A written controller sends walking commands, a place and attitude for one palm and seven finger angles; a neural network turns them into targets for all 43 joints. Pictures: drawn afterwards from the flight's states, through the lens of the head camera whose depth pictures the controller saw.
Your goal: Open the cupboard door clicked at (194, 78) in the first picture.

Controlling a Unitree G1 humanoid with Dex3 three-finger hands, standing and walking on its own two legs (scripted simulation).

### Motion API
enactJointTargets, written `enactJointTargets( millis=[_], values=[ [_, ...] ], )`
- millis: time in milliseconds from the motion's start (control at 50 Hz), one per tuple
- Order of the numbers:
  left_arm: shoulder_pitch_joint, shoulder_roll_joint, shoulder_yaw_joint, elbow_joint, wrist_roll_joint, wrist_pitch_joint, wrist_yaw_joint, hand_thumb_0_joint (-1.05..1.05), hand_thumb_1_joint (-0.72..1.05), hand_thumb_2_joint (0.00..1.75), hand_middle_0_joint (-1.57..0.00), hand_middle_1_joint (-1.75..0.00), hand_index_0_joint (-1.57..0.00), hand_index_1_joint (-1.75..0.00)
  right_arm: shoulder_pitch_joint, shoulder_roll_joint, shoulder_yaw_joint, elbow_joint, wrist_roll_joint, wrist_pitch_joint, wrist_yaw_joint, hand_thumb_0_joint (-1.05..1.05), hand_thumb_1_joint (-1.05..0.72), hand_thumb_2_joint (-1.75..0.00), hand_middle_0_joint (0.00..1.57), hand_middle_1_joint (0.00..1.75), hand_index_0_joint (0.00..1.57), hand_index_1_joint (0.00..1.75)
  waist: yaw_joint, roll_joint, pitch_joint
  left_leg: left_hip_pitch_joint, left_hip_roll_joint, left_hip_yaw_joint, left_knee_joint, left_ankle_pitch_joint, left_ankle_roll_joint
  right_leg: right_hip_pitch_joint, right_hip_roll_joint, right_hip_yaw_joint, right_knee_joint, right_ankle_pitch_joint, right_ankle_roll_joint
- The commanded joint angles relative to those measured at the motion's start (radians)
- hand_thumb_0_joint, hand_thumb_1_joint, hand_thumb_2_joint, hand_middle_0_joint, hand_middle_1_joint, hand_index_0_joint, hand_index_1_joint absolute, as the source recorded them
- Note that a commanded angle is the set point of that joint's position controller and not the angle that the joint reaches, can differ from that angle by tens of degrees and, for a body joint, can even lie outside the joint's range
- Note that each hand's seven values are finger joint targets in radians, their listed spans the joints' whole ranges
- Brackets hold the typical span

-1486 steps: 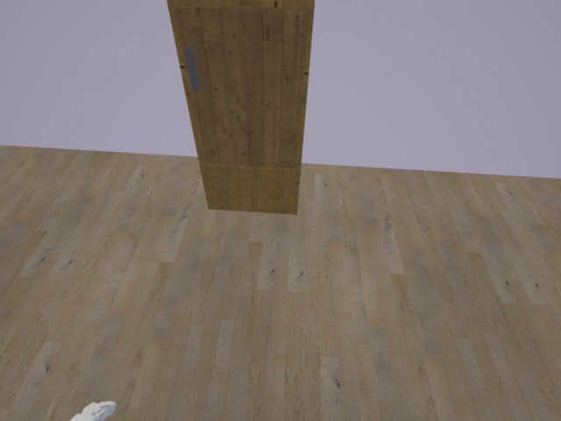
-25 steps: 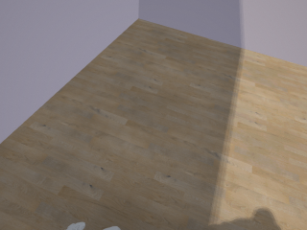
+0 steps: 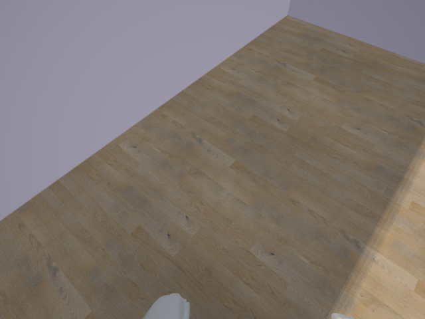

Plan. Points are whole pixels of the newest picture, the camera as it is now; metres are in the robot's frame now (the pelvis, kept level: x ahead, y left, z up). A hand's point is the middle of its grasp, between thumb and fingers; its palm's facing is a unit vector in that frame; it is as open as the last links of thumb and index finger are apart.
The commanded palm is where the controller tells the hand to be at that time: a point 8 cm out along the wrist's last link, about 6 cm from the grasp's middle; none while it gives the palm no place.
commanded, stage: turn to face it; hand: left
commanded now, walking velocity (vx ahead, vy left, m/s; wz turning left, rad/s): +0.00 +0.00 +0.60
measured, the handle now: out of the picture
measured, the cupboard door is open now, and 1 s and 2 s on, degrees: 46 46 46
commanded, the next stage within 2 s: none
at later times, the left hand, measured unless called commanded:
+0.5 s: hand out of the picture +0.07 +0.23 -0.16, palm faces +0.29 -0.92 -0.27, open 7.3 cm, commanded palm none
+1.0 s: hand out of the picture -0.05 +0.16 -0.20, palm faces +0.59 -0.77 -0.23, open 7.3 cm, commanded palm none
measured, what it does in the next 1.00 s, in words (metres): steps on the spot, turning left: left foot, then right foot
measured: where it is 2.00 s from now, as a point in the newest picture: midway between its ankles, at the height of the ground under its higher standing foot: outside the picture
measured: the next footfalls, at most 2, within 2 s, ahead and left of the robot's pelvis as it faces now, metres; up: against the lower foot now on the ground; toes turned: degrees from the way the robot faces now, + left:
left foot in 0.18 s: +0.04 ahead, +0.12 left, +0.00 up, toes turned +13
right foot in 0.58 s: +0.09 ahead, -0.15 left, +0.00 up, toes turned +18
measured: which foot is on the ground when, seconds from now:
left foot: up 0.00-0.16, down 0.18-0.58, up 0.60-0.94, down 0.96-1.00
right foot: down 0.00-0.18, up 0.20-0.56, down 0.58-0.94, up 0.96-1.00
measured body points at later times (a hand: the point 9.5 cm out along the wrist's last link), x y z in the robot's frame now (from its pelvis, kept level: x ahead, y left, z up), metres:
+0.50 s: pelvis +0.01 -0.01 +0.00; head +0.06 +0.01 +0.44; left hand +0.05 +0.28 -0.14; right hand +0.15 -0.24 -0.15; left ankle +0.00 +0.11 -0.74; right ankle +0.05 -0.17 -0.70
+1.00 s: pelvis +0.03 -0.04 -0.02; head +0.07 +0.02 +0.42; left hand -0.08 +0.20 -0.18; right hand +0.28 -0.18 -0.15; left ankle -0.02 +0.06 -0.74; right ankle +0.06 -0.17 -0.71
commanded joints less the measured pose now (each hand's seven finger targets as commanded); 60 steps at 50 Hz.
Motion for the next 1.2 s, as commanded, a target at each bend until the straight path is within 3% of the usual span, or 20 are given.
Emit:
enactJointTargets(
  millis=[0, 60, 120, 160, 180, 260, 500, 520, 560, 580, 620, 680, 820, 880, 900, 920, 940, 960, 1060, 1180],
  values=[
    [0.078, 0.205, 0.062, -0.049, 0.007, -0.024, 0.006, 0.0, 0.9, 0.9, -0.2, -0.3, -0.2, -0.3, -0.089, -0.019, 0.016, -0.101, 0.006, -0.029, 0.002, 0.0, -0.9, -0.9, 0.2, 0.3, 0.2, 0.3, 0.059, -0.17, -0.15, -0.018, -0.007, 0.058, -0.217, -0.006, 0.003, 0.253, -0.234, 0.114, -0.069, 0.765, -0.085],
    [0.08, 0.218, 0.07, -0.039, 0.011, -0.022, 0.003, 0.0, 0.9, 0.9, -0.2, -0.3, -0.2, -0.3, -0.088, -0.022, 0.016, -0.109, 0.009, -0.038, 0.0, 0.0, -0.9, -0.9, 0.2, 0.3, 0.2, 0.3, 0.06, -0.198, -0.161, 0.067, -0.017, 0.076, -0.356, 0.003, 0.023, 0.243, -0.257, 0.1, -0.018, 0.786, -0.08],
    [0.022, 0.221, 0.074, -0.051, -0.005, -0.021, -0.005, 0.0, 0.9, 0.9, -0.2, -0.3, -0.2, -0.3, 0.06, -0.081, -0.001, -0.074, 0.0, -0.048, -0.008, 0.0, -0.9, -0.9, 0.2, 0.3, 0.2, 0.3, -0.036, -0.096, -0.218, 0.376, -0.004, 0.058, -0.598, 0.287, 0.064, 0.062, -0.232, 0.016, 0.195, 0.651, 0.001],
    [-0.074, 0.124, 0.042, -0.125, -0.012, -0.007, -0.012, 0.0, 0.9, 0.9, -0.2, -0.3, -0.2, -0.3, 0.205, -0.26, -0.046, -0.05, -0.004, -0.052, -0.022, 0.0, -0.9, -0.9, 0.2, 0.3, 0.2, 0.3, -0.11, 0.324, -0.258, 0.606, 0.407, -0.463, -0.65, 0.951, 0.3, -0.385, -0.011, 0.053, 0.61, -0.338, 0.107],
    [-0.103, 0.153, 0.048, -0.142, -0.003, 0.008, -0.004, 0.0, 0.9, 0.9, -0.2, -0.3, -0.2, -0.3, 0.213, -0.253, -0.04, -0.036, -0.003, -0.044, -0.027, 0.0, -0.9, -0.9, 0.2, 0.3, 0.2, 0.3, -0.102, 0.204, -0.242, 0.548, 0.427, -0.406, -0.64, 0.877, 0.34, -0.403, -0.023, 0.162, 0.669, -0.338, 0.095],
    [-0.077, 0.145, 0.06, -0.08, 0.003, 0.028, -0.018, 0.0, 0.9, 0.9, -0.2, -0.3, -0.2, -0.3, 0.026, -0.176, -0.018, -0.09, -0.007, -0.058, -0.046, 0.0, -0.9, -0.9, 0.2, 0.3, 0.2, 0.3, -0.008, 0.176, -0.131, 0.302, 0.241, -0.292, -0.718, 0.456, 0.232, -0.342, -0.01, 0.193, 0.652, -0.113, 0.105],
    [-0.054, 0.127, 0.054, -0.102, -0.01, 0.008, -0.017, 0.0, 0.9, 0.9, -0.2, -0.3, -0.2, -0.3, 0.046, -0.183, -0.04, -0.091, -0.008, -0.048, -0.036, 0.0, -0.9, -0.9, 0.2, 0.3, 0.2, 0.3, 0.019, 0.194, -0.173, 0.19, 0.138, -0.367, -0.616, 0.447, 0.189, -0.004, 0.111, 0.133, 0.063, -0.007, 0.092],
    [-0.002, 0.153, 0.061, -0.091, -0.011, -0.001, -0.012, 0.0, 0.9, 0.9, -0.2, -0.3, -0.2, -0.3, 0.028, -0.161, -0.039, -0.099, 0.0, -0.047, -0.035, 0.0, -0.9, -0.9, 0.2, 0.3, 0.2, 0.3, 0.051, 0.136, -0.192, 0.107, 0.101, -0.348, -0.555, 0.377, 0.153, 0.128, 0.081, 0.157, -0.089, 0.082, 0.085],
    [0.042, 0.306, 0.088, -0.09, 0.013, -0.013, 0.004, 0.0, 0.9, 0.9, -0.2, -0.3, -0.2, -0.3, 0.01, -0.063, -0.025, -0.138, 0.01, -0.049, -0.026, 0.0, -0.9, -0.9, 0.2, 0.3, 0.2, 0.3, 0.088, -0.311, -0.181, -0.156, -0.107, -0.076, -0.116, -0.176, 0.024, 0.23, -0.38, 0.578, -0.272, 0.181, -0.092],
    [0.019, 0.283, 0.076, -0.094, 0.005, -0.011, 0.009, 0.0, 0.9, 0.9, -0.2, -0.3, -0.2, -0.3, 0.01, -0.101, -0.028, -0.133, 0.001, -0.043, -0.023, 0.0, -0.9, -0.9, 0.2, 0.3, 0.2, 0.3, 0.067, -0.229, -0.159, -0.128, -0.043, -0.12, 0.08, -0.192, 0.037, 0.115, -0.406, 0.526, -0.242, 0.265, -0.15],
    [-0.091, 0.195, 0.054, -0.115, -0.001, -0.012, 0.011, 0.0, 0.9, 0.9, -0.2, -0.3, -0.2, -0.3, 0.049, -0.081, -0.027, -0.088, -0.003, -0.028, -0.017, 0.0, -0.9, -0.9, 0.2, 0.3, 0.2, 0.3, -0.001, -0.247, -0.119, -0.137, -0.002, -0.102, 0.196, -0.07, 0.017, 0.085, -0.267, 0.358, -0.19, 0.382, -0.122],
    [-0.081, 0.169, 0.043, -0.115, -0.002, -0.015, 0.008, 0.0, 0.9, 0.9, -0.2, -0.3, -0.2, -0.3, 0.038, -0.06, -0.014, -0.077, 0.002, -0.017, -0.004, 0.0, -0.9, -0.9, 0.2, 0.3, 0.2, 0.3, -0.006, -0.239, -0.097, -0.106, 0.004, -0.04, 0.123, 0.004, -0.005, 0.112, -0.193, 0.173, -0.148, 0.569, -0.081],
    [0.024, 0.233, 0.071, -0.075, 0.008, -0.015, 0.003, 0.0, 0.9, 0.9, -0.2, -0.3, -0.2, -0.3, -0.049, -0.025, 0.009, -0.099, 0.008, -0.033, 0.003, 0.0, -0.9, -0.9, 0.2, 0.3, 0.2, 0.3, 0.055, -0.184, -0.137, 0.04, -0.016, 0.065, -0.286, -0.009, 0.009, 0.206, -0.248, 0.118, -0.054, 0.676, -0.088],
    [0.005, 0.235, 0.077, -0.072, -0.001, -0.014, -0.003, 0.0, 0.9, 0.9, -0.2, -0.3, -0.2, -0.3, 0.031, -0.057, 0.002, -0.088, 0.004, -0.045, -0.002, 0.0, -0.9, -0.9, 0.2, 0.3, 0.2, 0.3, 0.003, -0.156, -0.183, 0.221, -0.036, 0.075, -0.51, 0.156, 0.034, 0.146, -0.234, 0.063, 0.086, 0.658, -0.032],
    [-0.011, 0.222, 0.075, -0.081, -0.008, -0.012, -0.006, 0.0, 0.9, 0.9, -0.2, -0.3, -0.2, -0.3, 0.109, -0.102, -0.011, -0.066, -0.001, -0.053, -0.004, 0.0, -0.9, -0.9, 0.2, 0.3, 0.2, 0.3, -0.045, -0.054, -0.232, 0.399, 0.008, 0.02, -0.61, 0.338, 0.06, 0.035, -0.213, 0.022, 0.234, 0.545, 0.015],
    [-0.02, 0.151, 0.06, -0.114, -0.015, -0.006, -0.015, 0.0, 0.9, 0.9, -0.2, -0.3, -0.2, -0.3, 0.185, -0.22, -0.041, -0.055, -0.01, -0.062, -0.012, 0.0, -0.9, -0.9, 0.2, 0.3, 0.2, 0.3, -0.084, 0.255, -0.279, 0.594, 0.288, -0.355, -0.634, 0.692, 0.193, -0.27, -0.06, -0.009, 0.472, -0.061, 0.095],
    [-0.097, 0.125, 0.043, -0.149, -0.009, 0.005, -0.01, 0.0, 0.9, 0.9, -0.2, -0.3, -0.2, -0.3, 0.258, -0.277, -0.053, -0.037, -0.002, -0.054, -0.023, 0.0, -0.9, -0.9, 0.2, 0.3, 0.2, 0.3, -0.115, 0.314, -0.281, 0.591, 0.41, -0.498, -0.635, 0.996, 0.314, -0.391, 0.0, 0.099, 0.623, -0.373, 0.103],
    [-0.133, 0.149, 0.043, -0.163, -0.004, 0.015, -0.005, 0.0, 0.9, 0.9, -0.2, -0.3, -0.2, -0.3, 0.247, -0.257, -0.044, -0.036, -0.004, -0.048, -0.026, 0.0, -0.9, -0.9, 0.2, 0.3, 0.2, 0.3, -0.104, 0.183, -0.238, 0.526, 0.411, -0.418, -0.633, 0.86, 0.323, -0.393, -0.028, 0.166, 0.665, -0.335, 0.092],
    [-0.078, 0.14, 0.057, -0.088, 0.0, 0.029, -0.022, 0.0, 0.9, 0.9, -0.2, -0.3, -0.2, -0.3, 0.041, -0.181, -0.02, -0.094, -0.01, -0.061, -0.045, 0.0, -0.9, -0.9, 0.2, 0.3, 0.2, 0.3, -0.004, 0.171, -0.143, 0.299, 0.208, -0.291, -0.699, 0.46, 0.221, -0.314, 0.005, 0.178, 0.603, -0.111, 0.103],
    [-0.077, 0.125, 0.051, -0.102, -0.005, 0.024, -0.024, 0.0, 0.9, 0.9, -0.2, -0.3, -0.2, -0.3, 0.024, -0.195, -0.034, -0.098, -0.014, -0.048, -0.035, 0.0, -0.9, -0.9, 0.2, 0.3, 0.2, 0.3, -0.003, 0.183, -0.136, 0.212, 0.174, -0.334, -0.694, 0.295, 0.214, -0.153, 0.07, 0.138, 0.29, -0.117, 0.097]
  ],
)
